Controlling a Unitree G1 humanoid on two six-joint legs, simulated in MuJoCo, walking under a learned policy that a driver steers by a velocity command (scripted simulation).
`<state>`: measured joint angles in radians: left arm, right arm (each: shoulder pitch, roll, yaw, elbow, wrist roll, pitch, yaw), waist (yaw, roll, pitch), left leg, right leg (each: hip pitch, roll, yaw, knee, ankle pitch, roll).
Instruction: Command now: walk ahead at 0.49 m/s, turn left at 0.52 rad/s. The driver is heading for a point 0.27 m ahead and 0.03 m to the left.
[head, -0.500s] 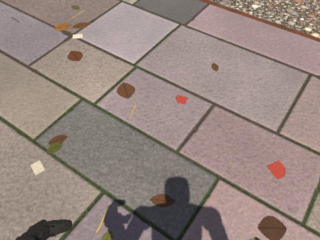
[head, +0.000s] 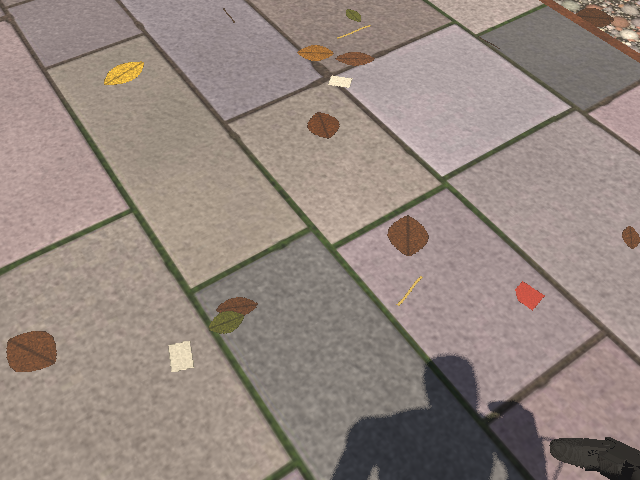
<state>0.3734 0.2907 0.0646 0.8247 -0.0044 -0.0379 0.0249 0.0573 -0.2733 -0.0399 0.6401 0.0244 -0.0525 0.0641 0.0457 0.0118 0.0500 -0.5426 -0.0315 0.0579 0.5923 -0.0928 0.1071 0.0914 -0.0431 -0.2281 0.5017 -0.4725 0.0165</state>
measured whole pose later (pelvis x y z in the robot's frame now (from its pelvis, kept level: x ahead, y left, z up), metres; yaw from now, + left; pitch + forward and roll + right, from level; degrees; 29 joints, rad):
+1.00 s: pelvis +0.28 +0.01 +0.02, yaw +8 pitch -1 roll -1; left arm 0.16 0.24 0.04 0.86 0.01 0.00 0.02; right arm 0.25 -0.22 -0.02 0.90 -0.01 -0.01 -0.03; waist 0.00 -0.01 0.03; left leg -0.17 0.00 -0.03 0.56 -0.37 0.00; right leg -0.31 -0.01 0.01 0.54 -0.21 0.02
